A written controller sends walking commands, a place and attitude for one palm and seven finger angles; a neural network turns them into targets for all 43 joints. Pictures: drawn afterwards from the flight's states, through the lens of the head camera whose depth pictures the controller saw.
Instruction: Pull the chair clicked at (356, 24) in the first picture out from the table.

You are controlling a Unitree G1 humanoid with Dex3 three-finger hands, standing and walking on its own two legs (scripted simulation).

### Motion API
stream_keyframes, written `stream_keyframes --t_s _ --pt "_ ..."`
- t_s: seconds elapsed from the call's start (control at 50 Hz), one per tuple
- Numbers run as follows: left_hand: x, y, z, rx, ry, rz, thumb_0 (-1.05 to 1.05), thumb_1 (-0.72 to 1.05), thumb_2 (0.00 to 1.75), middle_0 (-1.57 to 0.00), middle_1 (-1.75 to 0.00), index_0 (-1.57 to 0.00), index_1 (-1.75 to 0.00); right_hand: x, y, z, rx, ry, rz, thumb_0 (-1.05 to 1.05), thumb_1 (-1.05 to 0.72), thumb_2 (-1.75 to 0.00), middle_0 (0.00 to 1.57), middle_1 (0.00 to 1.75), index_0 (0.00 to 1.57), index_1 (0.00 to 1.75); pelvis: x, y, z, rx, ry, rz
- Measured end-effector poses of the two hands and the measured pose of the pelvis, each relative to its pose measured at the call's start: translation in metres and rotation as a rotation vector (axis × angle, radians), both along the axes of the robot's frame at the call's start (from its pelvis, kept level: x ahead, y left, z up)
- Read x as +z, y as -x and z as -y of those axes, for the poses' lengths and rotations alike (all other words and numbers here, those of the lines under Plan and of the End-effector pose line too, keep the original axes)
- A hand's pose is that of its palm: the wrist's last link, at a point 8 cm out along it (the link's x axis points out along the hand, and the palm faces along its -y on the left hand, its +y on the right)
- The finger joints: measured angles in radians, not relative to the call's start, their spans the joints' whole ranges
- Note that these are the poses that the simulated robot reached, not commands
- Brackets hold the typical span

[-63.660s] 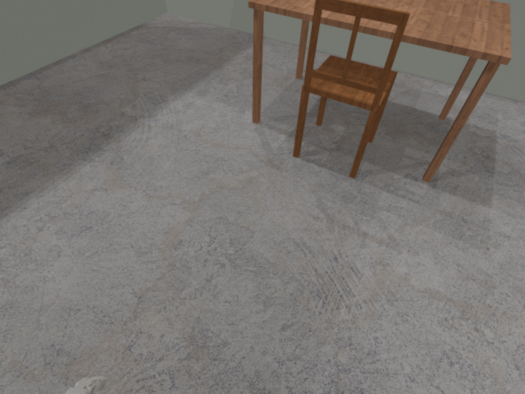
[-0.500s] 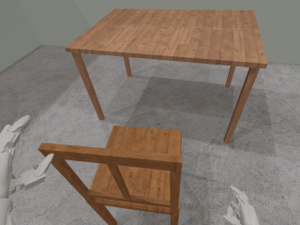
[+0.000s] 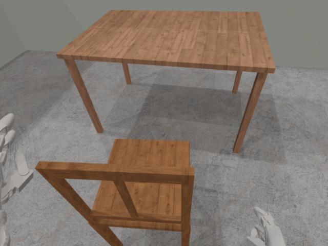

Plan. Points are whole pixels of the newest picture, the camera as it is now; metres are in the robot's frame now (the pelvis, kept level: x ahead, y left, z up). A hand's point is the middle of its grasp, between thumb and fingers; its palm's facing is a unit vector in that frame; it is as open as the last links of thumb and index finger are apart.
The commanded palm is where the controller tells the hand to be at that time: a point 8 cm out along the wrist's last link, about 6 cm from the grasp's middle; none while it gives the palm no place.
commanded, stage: step back with the hand held close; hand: left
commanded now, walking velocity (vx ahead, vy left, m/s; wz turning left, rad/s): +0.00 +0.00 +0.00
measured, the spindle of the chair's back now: (127, 199) +0.26 +0.16 -0.09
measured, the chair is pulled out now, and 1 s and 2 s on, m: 0.56 0.56 0.56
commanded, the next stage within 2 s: stop stepping back and stand still in 1.78 s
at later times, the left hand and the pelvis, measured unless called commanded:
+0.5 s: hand (25, 185) +0.18 +0.27 +0.15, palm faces +0.32 -0.76 -0.56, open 7.4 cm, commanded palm +0.11 +0.32 +0.18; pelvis -0.04 +0.02 +0.00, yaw -2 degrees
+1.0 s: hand out of the picture +0.10 +0.28 +0.17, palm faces +0.46 -0.71 -0.54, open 7.4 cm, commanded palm +0.03 +0.32 +0.18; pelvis -0.11 +0.01 -0.01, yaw +1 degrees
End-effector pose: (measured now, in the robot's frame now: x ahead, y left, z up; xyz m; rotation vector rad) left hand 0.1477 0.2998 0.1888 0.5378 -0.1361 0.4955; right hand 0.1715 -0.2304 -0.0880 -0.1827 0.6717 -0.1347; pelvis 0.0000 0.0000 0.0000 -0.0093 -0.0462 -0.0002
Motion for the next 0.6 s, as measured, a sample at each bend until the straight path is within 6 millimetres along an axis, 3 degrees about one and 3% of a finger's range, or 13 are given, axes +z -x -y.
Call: stream_keyframes --t_s 0.12,0.18,0.26,0.34,0.44,0.6 --pt "-0.012 -0.001 -0.004 -0.003 0.044 -0.029 0.01 0.89 0.9 -0.21 -0.3 -0.21 -0.3 0.0 0.002 -0.016 0.017 -0.022 0.001 0.01 -0.91 -0.89 0.2 0.3 0.2 0.3 0.001 0.004 -0.007 -0.004 -0.003 0.002" --pt "-0.006 -0.004 -0.008 -0.031 0.029 -0.003 0.01 0.89 0.9 -0.21 -0.3 -0.21 -0.3 0.002 0.004 -0.02 0.024 -0.017 -0.009 0.01 -0.91 -0.89 0.2 0.3 0.2 0.3 0.002 0.007 -0.01 -0.013 0.001 -0.006" --pt "0.001 -0.012 -0.015 -0.062 -0.022 0.006 0.01 0.89 0.9 -0.21 -0.3 -0.21 -0.3 0.005 0.011 -0.019 0.003 -0.004 -0.038 0.01 -0.91 -0.89 0.2 0.3 0.2 0.3 0.004 0.015 -0.016 -0.028 -0.003 -0.026" --pt "-0.007 -0.015 -0.013 -0.108 -0.041 -0.064 0.01 0.89 0.9 -0.21 -0.3 -0.21 -0.3 0.006 0.023 -0.014 -0.045 0.005 -0.066 0.01 -0.91 -0.89 0.2 0.3 0.2 0.3 0.005 0.021 -0.023 -0.039 -0.01 -0.044" --pt "-0.014 -0.003 -0.009 -0.158 -0.063 -0.118 0.01 0.89 0.9 -0.21 -0.3 -0.21 -0.3 0.006 0.042 -0.01 -0.093 0.02 -0.094 0.01 -0.91 -0.89 0.2 0.3 0.2 0.3 0.003 0.03 -0.025 -0.04 -0.018 -0.052" --pt "0.001 0.033 -0.012 -0.111 -0.099 -0.016 0.01 0.89 0.9 -0.21 -0.3 -0.21 -0.3 0.005 0.064 -0.009 -0.073 0.028 -0.087 0.01 -0.91 -0.89 0.2 0.3 0.2 0.3 -0.001 0.049 -0.015 -0.021 -0.017 -0.039"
